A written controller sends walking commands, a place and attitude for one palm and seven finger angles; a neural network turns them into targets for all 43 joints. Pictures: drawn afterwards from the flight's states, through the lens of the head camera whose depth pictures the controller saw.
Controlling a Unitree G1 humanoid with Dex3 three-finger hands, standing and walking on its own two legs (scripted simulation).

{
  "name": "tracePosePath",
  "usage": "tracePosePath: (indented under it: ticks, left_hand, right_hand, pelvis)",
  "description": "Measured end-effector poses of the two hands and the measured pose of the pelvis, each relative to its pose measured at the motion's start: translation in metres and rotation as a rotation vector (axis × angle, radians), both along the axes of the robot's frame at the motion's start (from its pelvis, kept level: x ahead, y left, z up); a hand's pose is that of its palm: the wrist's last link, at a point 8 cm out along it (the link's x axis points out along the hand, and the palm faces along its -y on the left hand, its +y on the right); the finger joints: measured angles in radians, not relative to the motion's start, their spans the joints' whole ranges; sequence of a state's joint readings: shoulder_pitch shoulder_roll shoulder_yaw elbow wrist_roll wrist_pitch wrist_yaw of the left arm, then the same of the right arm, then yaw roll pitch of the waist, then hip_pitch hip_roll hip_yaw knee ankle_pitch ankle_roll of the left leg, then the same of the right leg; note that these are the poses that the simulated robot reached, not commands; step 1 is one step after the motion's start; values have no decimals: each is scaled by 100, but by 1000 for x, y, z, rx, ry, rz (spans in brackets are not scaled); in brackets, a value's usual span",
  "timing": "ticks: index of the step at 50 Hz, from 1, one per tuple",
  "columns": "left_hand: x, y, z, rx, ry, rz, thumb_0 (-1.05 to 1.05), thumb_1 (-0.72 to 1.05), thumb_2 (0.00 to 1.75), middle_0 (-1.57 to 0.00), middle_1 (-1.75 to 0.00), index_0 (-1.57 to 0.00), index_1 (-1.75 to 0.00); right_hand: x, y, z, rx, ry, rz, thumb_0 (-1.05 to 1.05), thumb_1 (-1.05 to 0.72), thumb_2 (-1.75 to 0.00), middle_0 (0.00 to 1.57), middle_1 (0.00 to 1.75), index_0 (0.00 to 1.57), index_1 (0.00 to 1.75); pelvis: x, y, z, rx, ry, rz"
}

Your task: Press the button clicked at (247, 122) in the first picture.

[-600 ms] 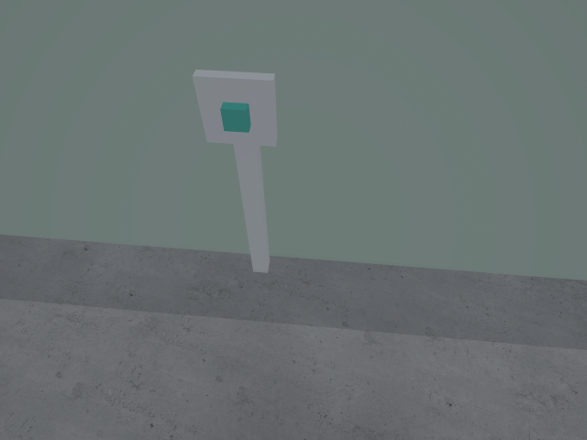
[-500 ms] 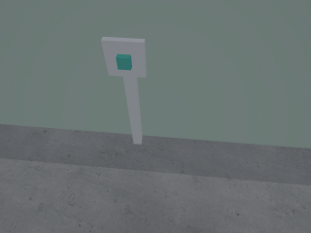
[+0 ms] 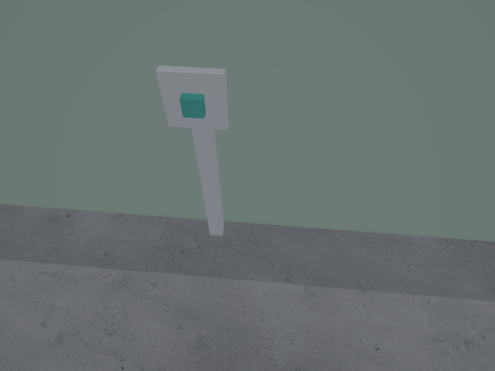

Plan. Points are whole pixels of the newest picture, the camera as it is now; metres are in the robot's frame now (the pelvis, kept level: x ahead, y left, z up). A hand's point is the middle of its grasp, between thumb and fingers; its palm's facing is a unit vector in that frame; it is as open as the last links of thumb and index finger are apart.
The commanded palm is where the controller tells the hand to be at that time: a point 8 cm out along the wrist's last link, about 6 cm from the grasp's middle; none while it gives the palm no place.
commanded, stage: look at it before walking up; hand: left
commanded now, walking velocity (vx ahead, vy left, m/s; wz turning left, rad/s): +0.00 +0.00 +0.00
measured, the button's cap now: (193, 105) +0.76 +0.20 -0.01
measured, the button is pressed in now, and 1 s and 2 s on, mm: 0 0 0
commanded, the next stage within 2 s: take the last steps up to it in 0.64 s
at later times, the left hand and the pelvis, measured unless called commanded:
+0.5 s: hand out of the picture +0.00 +0.18 -0.17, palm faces +0.04 -0.98 -0.21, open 7.4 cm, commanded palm none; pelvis +0.00 +0.00 +0.00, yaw +0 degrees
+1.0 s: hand out of the picture -0.01 +0.18 -0.19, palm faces +0.06 -0.98 -0.18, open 7.4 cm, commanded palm none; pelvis +0.01 +0.01 -0.01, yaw +0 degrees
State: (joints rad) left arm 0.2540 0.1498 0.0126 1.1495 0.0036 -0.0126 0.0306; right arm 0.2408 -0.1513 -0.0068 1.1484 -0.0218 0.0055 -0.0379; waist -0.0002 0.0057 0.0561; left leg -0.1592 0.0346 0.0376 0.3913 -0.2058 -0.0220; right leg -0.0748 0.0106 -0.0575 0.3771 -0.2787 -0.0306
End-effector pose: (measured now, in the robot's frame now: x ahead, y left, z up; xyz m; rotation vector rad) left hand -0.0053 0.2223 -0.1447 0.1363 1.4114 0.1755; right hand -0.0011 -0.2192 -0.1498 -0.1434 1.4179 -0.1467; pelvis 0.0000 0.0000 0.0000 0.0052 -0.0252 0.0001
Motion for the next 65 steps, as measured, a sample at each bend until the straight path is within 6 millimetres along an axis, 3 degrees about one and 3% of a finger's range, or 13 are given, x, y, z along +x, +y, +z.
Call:
tracePosePath:
  ticks: [42, 48, 54, 58, 65]
  left_hand:
    - [-2, 10, 2, 19, -10, -10, 0, 91, 90, -20, -30, -20, -29]
    - [-6, 8, -6, -8, 13, 13, 0, 91, 90, -20, -30, -20, -29]
    - [-11, 9, -21, -52, 92, 39, 0, 91, 90, -20, -30, -20, -29]
    - [17, 10, -16, -48, 118, -8, 0, 91, 90, -20, -30, -20, -29]
    - [125, 10, 1, 20, -50, -62, 2, 95, 90, -20, -30, -20, -29]
  right_hand:
    - [0, -10, 3, -21, -17, 10, 0, -90, -90, 20, 30, 20, 30]
    - [-7, -1, -4, -4, 15, -4, 0, -90, -90, 20, 30, 20, 30]
    - [-8, 16, -7, -6, 50, -43, 0, -90, -90, 20, 30, 20, 30]
    - [-23, 30, -3, 6, 79, -101, 0, -91, -90, 20, 30, 20, 30]
    - [-57, 42, 6, 94, 291, -147, 0, -90, -90, 20, 30, 20, 30]
  pelvis:
    - [-6, 0, 1, -3, -10, -3]
    - [6, 3, -6, -9, -13, -3]
    - [33, 14, -15, 0, -5, -18]
    - [47, 15, -13, 9, 1, -39]
    - [81, -4, -8, 13, 11, -36]
